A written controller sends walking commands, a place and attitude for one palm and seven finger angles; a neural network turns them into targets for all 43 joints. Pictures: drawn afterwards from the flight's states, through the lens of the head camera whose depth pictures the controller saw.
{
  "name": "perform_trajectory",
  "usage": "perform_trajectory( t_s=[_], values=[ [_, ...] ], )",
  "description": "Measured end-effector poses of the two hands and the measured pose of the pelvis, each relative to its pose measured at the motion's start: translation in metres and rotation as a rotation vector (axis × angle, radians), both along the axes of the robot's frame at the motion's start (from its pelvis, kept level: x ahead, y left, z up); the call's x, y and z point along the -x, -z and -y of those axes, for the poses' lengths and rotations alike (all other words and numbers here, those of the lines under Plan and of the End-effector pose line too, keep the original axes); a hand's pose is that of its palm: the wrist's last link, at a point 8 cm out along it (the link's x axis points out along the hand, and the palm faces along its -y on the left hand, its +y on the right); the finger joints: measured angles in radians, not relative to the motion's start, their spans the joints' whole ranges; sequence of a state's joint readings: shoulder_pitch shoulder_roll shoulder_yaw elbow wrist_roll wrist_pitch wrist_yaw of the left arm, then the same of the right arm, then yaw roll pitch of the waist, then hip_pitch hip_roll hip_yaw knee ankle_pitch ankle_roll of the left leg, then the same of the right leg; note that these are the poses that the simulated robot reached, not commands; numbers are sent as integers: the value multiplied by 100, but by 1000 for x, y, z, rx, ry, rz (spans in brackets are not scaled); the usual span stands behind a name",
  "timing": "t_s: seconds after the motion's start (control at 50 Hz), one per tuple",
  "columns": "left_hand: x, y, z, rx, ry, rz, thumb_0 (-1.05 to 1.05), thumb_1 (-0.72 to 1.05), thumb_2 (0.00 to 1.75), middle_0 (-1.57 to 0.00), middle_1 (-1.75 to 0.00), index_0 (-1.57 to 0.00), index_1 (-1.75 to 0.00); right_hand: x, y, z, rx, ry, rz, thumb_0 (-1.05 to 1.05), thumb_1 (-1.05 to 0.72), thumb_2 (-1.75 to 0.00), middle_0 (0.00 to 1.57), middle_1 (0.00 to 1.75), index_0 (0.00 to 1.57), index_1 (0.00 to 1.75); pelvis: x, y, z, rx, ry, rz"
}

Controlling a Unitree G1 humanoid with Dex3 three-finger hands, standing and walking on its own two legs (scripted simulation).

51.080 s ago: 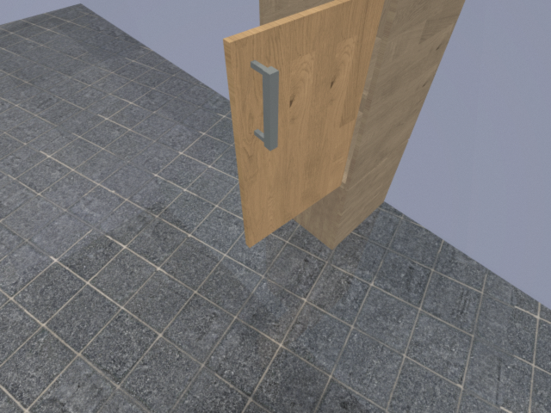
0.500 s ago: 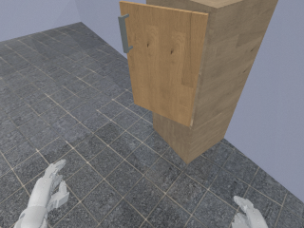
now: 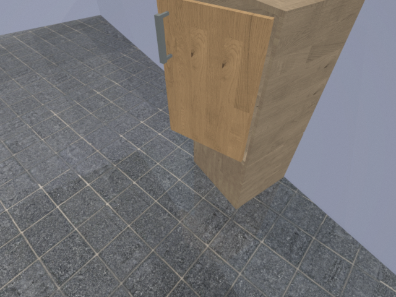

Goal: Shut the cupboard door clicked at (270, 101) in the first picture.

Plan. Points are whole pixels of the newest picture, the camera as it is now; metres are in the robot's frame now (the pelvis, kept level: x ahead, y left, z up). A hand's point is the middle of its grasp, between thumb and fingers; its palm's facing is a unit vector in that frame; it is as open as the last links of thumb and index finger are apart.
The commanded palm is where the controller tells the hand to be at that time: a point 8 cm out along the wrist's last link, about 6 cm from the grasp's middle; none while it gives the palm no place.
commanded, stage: let the arm hang, fingers relaxed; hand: left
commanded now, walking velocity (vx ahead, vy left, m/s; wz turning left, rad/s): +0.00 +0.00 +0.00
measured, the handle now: (164, 38) +0.88 +0.17 +0.12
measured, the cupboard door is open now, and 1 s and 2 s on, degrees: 23 23 23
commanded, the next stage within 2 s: look to check the result in 0.46 s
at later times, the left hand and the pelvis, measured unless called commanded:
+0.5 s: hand out of the picture +0.00 +0.14 -0.18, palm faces +0.00 -0.99 -0.14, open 7.3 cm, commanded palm none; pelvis +0.01 -0.01 +0.00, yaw -1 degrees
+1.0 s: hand out of the picture -0.01 +0.16 -0.18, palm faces +0.01 -0.99 -0.17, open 7.4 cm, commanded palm none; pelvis +0.02 +0.00 +0.00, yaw -1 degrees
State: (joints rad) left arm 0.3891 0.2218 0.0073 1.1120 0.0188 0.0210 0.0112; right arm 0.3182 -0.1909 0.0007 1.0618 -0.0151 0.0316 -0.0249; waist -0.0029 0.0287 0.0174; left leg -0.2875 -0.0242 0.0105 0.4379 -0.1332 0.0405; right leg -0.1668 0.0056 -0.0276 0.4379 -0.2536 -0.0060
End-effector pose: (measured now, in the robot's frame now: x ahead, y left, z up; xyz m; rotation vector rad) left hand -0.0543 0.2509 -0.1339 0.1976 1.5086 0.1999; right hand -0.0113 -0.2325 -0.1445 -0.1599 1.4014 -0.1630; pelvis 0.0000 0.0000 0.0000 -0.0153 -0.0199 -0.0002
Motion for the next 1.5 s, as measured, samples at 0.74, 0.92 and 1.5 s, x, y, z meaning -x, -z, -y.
perform_trajectory(
  t_s=[0.74, 0.92, 1.5],
  values=[
    [-35, 13, 47, 88, 2, 34, 0, 91, 90, -20, -30, -20, -30, 7, 1, -18, -35, 54, -48, 0, -91, -90, 20, 30, 20, 30, -17, -2, 7, -5, 15, 6],
    [-33, 12, 44, 83, 0, 26, 0, 91, 90, -20, -30, -19, -30, -4, 1, -18, -33, 50, -26, 0, -91, -90, 20, 30, 20, 30, -19, -2, 5, -8, 19, 6],
    [-57, 36, 10, 52, -113, 141, 0, 91, 90, -20, -30, -20, -30, -38, 6, -7, 35, -58, -43, 0, -91, -90, 20, 30, 20, 30, -19, 19, -9, 26, -137, -3]
  ],
)
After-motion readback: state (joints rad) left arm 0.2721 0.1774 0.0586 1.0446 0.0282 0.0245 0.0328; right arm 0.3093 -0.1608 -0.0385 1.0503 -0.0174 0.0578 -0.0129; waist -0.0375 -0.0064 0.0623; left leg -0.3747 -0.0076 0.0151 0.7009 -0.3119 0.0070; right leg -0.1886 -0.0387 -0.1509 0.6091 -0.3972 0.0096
